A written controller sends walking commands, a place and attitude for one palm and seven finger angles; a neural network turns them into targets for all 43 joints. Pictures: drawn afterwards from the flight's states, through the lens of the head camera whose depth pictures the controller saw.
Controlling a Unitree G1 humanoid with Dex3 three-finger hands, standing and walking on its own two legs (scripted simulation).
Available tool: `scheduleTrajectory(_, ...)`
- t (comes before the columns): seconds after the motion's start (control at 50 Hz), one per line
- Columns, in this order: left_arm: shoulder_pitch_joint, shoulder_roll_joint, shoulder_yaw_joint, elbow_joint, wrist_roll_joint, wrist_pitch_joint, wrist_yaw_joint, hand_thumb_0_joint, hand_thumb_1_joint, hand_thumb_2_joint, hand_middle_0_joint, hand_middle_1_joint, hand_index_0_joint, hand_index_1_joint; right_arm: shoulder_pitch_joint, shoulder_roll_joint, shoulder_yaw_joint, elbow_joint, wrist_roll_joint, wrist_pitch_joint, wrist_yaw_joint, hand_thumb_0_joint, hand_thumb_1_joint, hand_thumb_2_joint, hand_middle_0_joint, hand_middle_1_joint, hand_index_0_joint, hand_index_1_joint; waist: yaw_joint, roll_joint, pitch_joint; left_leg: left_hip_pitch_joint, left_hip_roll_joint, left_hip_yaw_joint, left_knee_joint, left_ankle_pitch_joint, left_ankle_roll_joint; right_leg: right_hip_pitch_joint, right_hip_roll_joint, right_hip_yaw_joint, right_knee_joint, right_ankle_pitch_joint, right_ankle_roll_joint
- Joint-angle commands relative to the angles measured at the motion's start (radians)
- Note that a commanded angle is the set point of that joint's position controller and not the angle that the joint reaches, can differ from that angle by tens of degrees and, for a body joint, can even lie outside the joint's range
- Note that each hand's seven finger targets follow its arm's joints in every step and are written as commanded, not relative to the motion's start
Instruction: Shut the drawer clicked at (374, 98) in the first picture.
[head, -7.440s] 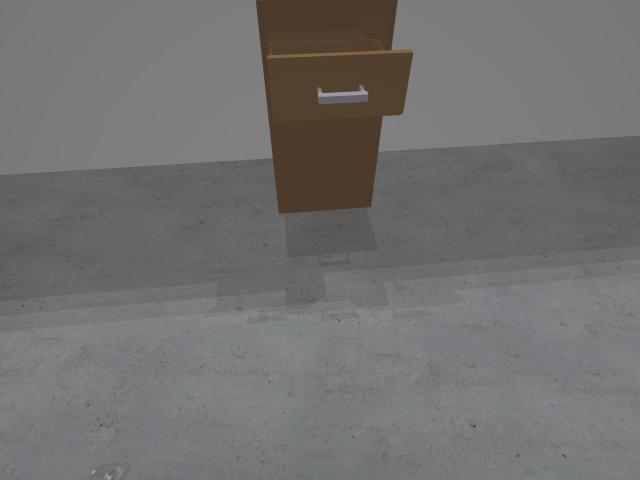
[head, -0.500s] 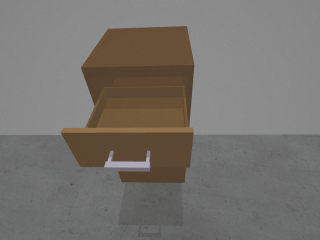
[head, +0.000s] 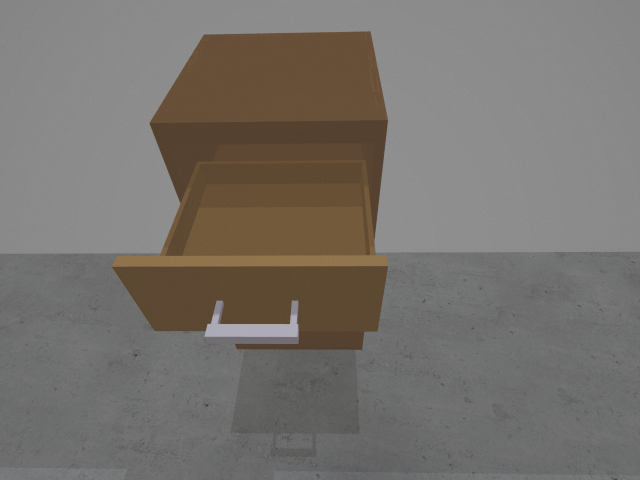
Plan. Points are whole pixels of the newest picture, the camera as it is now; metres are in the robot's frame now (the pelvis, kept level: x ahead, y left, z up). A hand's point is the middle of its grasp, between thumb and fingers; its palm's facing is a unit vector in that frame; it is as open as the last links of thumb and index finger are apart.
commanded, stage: look again from close up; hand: left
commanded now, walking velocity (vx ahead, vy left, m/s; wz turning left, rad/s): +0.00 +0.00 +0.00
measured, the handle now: (254, 320) +0.35 +0.12 -0.03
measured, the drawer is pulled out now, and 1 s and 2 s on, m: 0.30 0.30 0.30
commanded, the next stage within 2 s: shuffle to correct the standing spot in 0.30 s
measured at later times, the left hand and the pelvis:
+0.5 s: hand out of the picture +0.03 +0.15 -0.17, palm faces +0.03 -0.98 -0.20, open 7.3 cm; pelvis +0.03 -0.02 +0.00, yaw +0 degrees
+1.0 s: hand out of the picture +0.06 +0.11 -0.18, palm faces +0.04 -0.98 -0.20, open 7.3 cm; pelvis +0.07 -0.06 +0.00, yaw -1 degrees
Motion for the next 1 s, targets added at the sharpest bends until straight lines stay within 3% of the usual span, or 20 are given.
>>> scheduleTrajectory(0.0,0.044,0.093,0.010,-0.025,-0.004,-0.022,0.003,0.000,0.900,0.900,-0.200,-0.300,-0.200,-0.300,0.033,-0.087,-0.008,-0.028,0.004,-0.019,-0.011,0.000,-0.900,-0.900,0.200,0.300,0.200,0.300,0.012,-0.045,0.059,-0.064,0.155,-0.154,-0.100,0.066,-0.011,0.031,-0.106,0.124,-0.077,0.057,-0.032)
scheduleTrajectory(0.38,0.062,0.092,0.008,0.011,-0.005,-0.028,0.006,0.000,0.900,0.900,-0.200,-0.300,-0.200,-0.300,0.007,-0.080,-0.009,0.011,0.007,-0.022,-0.023,0.000,-0.900,-0.900,0.200,0.300,0.200,0.300,0.008,-0.037,0.043,0.015,0.160,-0.132,-0.068,0.197,-0.020,0.065,-0.116,0.122,-0.082,0.224,-0.036)
scheduleTrajectory(0.42,0.065,0.090,0.009,0.018,-0.003,-0.023,0.002,0.000,0.900,0.900,-0.200,-0.300,-0.200,-0.300,0.011,-0.083,-0.010,0.017,0.005,-0.021,-0.023,0.000,-0.900,-0.900,0.200,0.300,0.200,0.300,0.005,-0.036,0.039,0.024,0.165,-0.132,-0.071,0.130,-0.015,0.061,-0.099,0.108,-0.077,0.137,-0.034)
scheduleTrajectory(0.52,0.064,0.085,0.018,-0.002,0.009,0.000,-0.013,0.000,0.900,0.900,-0.200,-0.300,-0.200,-0.300,-0.005,-0.120,-0.029,0.009,-0.003,-0.008,-0.025,0.000,-0.900,-0.900,0.200,0.300,0.200,0.300,0.007,0.008,0.135,-0.033,0.217,-0.195,-0.127,-0.096,0.018,-0.048,-0.050,0.067,-0.021,-0.078,-0.029)
scheduleTrajectory(0.58,0.080,0.081,0.026,-0.016,0.015,0.003,-0.020,0.000,0.900,0.900,-0.200,-0.300,-0.200,-0.300,-0.006,-0.138,-0.042,-0.001,-0.005,-0.007,-0.030,0.000,-0.900,-0.900,0.200,0.300,0.200,0.300,0.012,0.028,0.142,-0.034,0.252,-0.226,-0.127,-0.070,0.042,-0.079,-0.031,0.047,0.035,-0.069,-0.028)
scheduleTrajectory(0.66,0.118,0.085,0.038,-0.019,0.015,-0.003,-0.021,0.000,0.900,0.900,-0.200,-0.300,-0.200,-0.300,0.001,-0.132,-0.050,-0.006,-0.005,-0.012,-0.039,0.000,-0.900,-0.900,0.200,0.300,0.200,0.300,0.018,-0.019,0.085,-0.014,0.241,-0.183,-0.024,0.103,0.040,-0.033,-0.047,0.074,0.045,0.068,-0.043)
scheduleTrajectory(0.7,0.145,0.103,0.046,-0.015,0.016,-0.005,-0.016,0.000,0.900,0.900,-0.200,-0.300,-0.200,-0.300,0.005,-0.112,-0.049,-0.010,-0.003,-0.013,-0.043,0.000,-0.900,-0.900,0.200,0.300,0.200,0.300,0.019,-0.080,0.048,-0.041,0.190,-0.100,0.082,0.155,0.010,0.047,-0.089,0.126,0.021,0.239,-0.059)
scheduleTrajectory(0.74,0.191,0.136,0.055,0.003,0.010,-0.015,-0.003,0.000,0.900,0.900,-0.200,-0.300,-0.200,-0.300,0.008,-0.065,-0.037,-0.014,0.004,-0.012,-0.044,0.000,-0.900,-0.900,0.200,0.300,0.200,0.300,0.031,-0.202,0.008,-0.174,0.099,-0.008,0.224,0.007,-0.035,0.231,-0.189,0.251,-0.042,0.578,-0.084)
scheduleTrajectory(0.76,0.208,0.139,0.057,0.011,0.006,-0.021,0.007,0.000,0.900,0.900,-0.200,-0.300,-0.200,-0.300,-0.020,-0.052,-0.031,-0.017,0.010,-0.007,-0.045,0.000,-0.900,-0.900,0.200,0.300,0.200,0.300,0.045,-0.213,0.018,-0.260,0.072,-0.015,0.299,-0.225,-0.057,0.301,-0.238,0.297,-0.064,0.793,-0.107)
scheduleTrajectory(0.78,0.214,0.133,0.054,0.020,0.007,-0.029,0.018,0.000,0.900,0.900,-0.200,-0.300,-0.200,-0.300,-0.051,-0.047,-0.030,-0.023,0.014,-0.006,-0.045,0.000,-0.900,-0.900,0.200,0.300,0.200,0.300,0.055,-0.179,0.009,-0.298,0.078,-0.054,0.363,-0.302,-0.061,0.345,-0.268,0.305,-0.054,1.004,-0.122)
scheduleTrajectory(0.8,0.209,0.130,0.051,0.021,0.010,-0.032,0.026,0.000,0.900,0.900,-0.200,-0.300,-0.200,-0.300,-0.065,-0.043,-0.030,-0.025,0.018,-0.005,-0.046,0.000,-0.900,-0.900,0.200,0.300,0.200,0.300,0.057,-0.150,-0.001,-0.308,0.082,-0.077,0.407,-0.317,-0.059,0.358,-0.281,0.286,-0.044,1.099,-0.122)
scheduleTrajectory(0.84,0.172,0.127,0.045,0.015,0.006,-0.032,0.034,0.000,0.900,0.900,-0.200,-0.300,-0.200,-0.300,-0.070,-0.031,-0.032,-0.021,0.025,0.002,-0.047,0.000,-0.900,-0.900,0.200,0.300,0.200,0.300,0.043,-0.062,0.005,-0.290,0.082,-0.093,0.396,-0.293,-0.059,0.338,-0.279,0.259,-0.040,1.094,-0.126)
scheduleTrajectory(0.86,0.157,0.132,0.044,0.003,0.008,-0.032,0.036,0.000,0.900,0.900,-0.200,-0.300,-0.200,-0.300,-0.072,-0.025,-0.031,-0.021,0.026,0.005,-0.045,0.000,-0.900,-0.900,0.200,0.300,0.200,0.300,0.037,-0.051,-0.003,-0.277,0.078,-0.094,0.369,-0.269,-0.059,0.331,-0.264,0.239,-0.030,1.078,-0.120)
scheduleTrajectory(0.94,0.102,0.141,0.038,-0.028,0.001,-0.021,0.032,0.000,0.900,0.900,-0.200,-0.300,-0.200,-0.300,-0.060,-0.012,-0.033,-0.028,0.029,0.019,-0.035,0.000,-0.900,-0.900,0.200,0.300,0.200,0.300,0.013,-0.051,0.002,-0.162,0.054,-0.068,0.226,-0.091,-0.065,0.209,-0.209,0.181,-0.029,0.852,-0.096)
scheduleTrajectory(0.98,0.084,0.138,0.035,-0.035,-0.001,-0.018,0.028,0.000,0.900,0.900,-0.200,-0.300,-0.200,-0.300,-0.052,-0.019,-0.033,-0.031,0.025,0.025,-0.030,0.000,-0.900,-0.900,0.200,0.300,0.200,0.300,0.000,-0.100,0.027,-0.092,0.052,-0.065,0.160,-0.010,-0.063,0.125,-0.186,0.162,-0.035,0.728,-0.058)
